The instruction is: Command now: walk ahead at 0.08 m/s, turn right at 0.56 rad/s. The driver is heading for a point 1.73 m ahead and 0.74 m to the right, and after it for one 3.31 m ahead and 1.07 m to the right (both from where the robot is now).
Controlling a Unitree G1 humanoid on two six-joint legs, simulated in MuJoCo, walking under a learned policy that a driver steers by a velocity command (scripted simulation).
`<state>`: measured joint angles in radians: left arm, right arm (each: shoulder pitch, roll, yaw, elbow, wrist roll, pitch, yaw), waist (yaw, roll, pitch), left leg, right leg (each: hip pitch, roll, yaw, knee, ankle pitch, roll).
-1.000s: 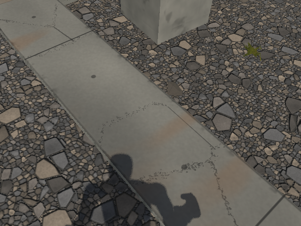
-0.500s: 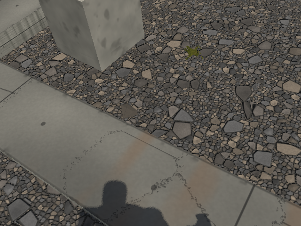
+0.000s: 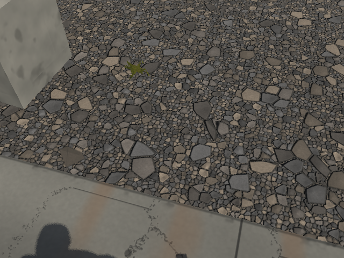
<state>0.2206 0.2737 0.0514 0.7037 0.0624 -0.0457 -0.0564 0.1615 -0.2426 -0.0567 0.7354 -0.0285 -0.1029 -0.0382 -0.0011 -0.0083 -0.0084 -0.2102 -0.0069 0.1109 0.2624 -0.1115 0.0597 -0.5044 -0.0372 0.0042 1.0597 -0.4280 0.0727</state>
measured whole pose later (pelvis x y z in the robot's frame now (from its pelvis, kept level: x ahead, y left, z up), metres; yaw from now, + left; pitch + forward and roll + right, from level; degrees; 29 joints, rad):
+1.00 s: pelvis +0.40 -0.19 +0.03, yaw -33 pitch +3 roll +3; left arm 0.14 0.26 0.02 0.73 0.08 -0.09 -0.07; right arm 0.40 -0.21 0.01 0.92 -0.05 -0.12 -0.03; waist -0.08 -0.04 -0.03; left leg -0.13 -0.01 0.16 0.29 -0.20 0.02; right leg -0.62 -0.07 0.01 0.98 -0.35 -0.02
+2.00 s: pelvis +0.86 -0.53 -0.16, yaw -34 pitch +4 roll +3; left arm 0.03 0.23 0.04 0.72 -0.02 -0.08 0.01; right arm 0.39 -0.23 -0.05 0.98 0.04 -0.06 -0.01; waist -0.09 -0.03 -0.04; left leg -0.12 -0.05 0.02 0.37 -0.32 0.02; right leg -0.65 -0.08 0.05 0.63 -0.01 0.01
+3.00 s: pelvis +1.09 -0.72 -0.17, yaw -2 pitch +3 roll +0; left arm 0.10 0.26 0.07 0.78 0.00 -0.02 0.02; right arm 0.15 -0.29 -0.09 0.65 0.01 0.06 -0.04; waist -0.02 0.02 0.02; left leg -0.42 -0.15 -0.21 0.53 -0.15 0.03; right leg -0.36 0.02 0.09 0.55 -0.24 0.03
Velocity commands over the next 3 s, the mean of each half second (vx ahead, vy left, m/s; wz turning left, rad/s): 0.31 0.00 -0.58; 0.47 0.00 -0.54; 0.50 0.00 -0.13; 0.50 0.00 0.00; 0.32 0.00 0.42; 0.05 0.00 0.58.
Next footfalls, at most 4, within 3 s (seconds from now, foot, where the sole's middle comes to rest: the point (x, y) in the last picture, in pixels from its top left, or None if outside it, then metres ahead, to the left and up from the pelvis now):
0.32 right None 0.14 -0.21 -0.75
0.76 left None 0.47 -0.09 -0.75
1.16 right None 0.47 -0.41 -0.75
1.66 left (261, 183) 0.89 -0.41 -0.93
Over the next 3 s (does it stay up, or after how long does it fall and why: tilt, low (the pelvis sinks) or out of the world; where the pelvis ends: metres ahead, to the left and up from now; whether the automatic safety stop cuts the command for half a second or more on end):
stays up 1.09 -0.72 -0.17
